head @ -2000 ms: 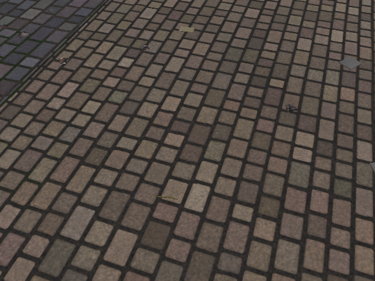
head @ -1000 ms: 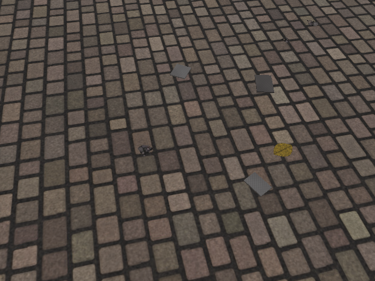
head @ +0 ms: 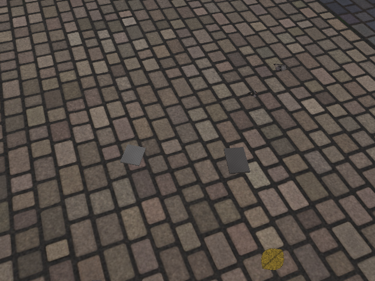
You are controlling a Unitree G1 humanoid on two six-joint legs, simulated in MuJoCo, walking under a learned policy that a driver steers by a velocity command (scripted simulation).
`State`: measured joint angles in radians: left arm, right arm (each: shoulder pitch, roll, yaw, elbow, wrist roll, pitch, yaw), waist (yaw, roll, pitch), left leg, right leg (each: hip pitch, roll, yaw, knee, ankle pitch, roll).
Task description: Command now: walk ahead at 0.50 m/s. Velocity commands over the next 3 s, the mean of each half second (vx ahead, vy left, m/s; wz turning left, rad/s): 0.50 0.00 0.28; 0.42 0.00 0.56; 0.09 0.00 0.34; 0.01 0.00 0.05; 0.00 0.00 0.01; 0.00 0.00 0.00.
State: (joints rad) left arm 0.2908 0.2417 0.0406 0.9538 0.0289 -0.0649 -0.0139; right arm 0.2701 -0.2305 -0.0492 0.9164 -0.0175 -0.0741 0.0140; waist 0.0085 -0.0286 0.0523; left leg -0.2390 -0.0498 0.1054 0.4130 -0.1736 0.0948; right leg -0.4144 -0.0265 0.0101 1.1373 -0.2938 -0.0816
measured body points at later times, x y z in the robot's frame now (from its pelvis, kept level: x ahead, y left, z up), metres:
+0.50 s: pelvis +0.26 -0.04 +0.00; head +0.29 -0.04 +0.44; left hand +0.36 +0.23 -0.12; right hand +0.31 -0.30 -0.15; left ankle +0.14 +0.06 -0.66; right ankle +0.33 -0.11 -0.74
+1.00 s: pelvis +0.47 +0.07 -0.02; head +0.51 +0.10 +0.43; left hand +0.37 +0.31 -0.16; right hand +0.74 -0.08 -0.13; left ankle +0.52 +0.15 -0.74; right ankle +0.41 -0.11 -0.64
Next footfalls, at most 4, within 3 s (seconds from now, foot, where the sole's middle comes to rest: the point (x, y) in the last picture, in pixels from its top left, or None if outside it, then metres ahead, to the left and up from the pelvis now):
0.36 right None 0.37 -0.11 -0.78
0.90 left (142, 258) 0.56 0.17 -0.78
1.52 right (187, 233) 0.66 0.01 -0.78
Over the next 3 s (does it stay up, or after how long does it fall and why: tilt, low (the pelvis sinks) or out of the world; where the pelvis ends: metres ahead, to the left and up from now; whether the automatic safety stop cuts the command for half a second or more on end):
stays up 0.61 0.05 0.00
